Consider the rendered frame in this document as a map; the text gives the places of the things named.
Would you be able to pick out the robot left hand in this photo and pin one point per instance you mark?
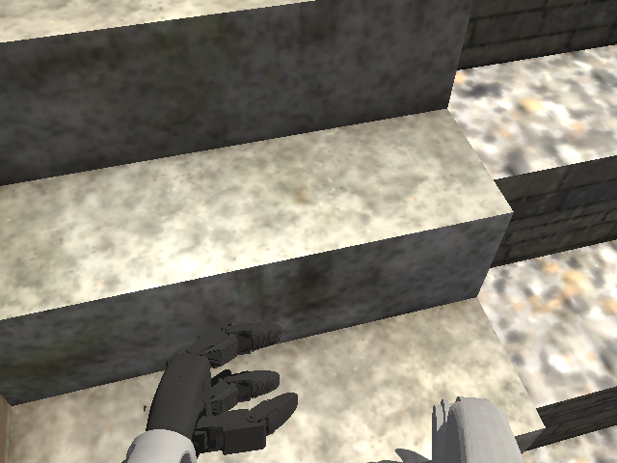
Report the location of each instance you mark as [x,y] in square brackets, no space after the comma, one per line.
[188,401]

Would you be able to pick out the right robot thigh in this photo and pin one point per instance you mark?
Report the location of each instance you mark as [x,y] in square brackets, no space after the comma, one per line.
[472,430]

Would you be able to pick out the left robot forearm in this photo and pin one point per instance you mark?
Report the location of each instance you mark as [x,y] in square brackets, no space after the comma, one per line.
[161,446]

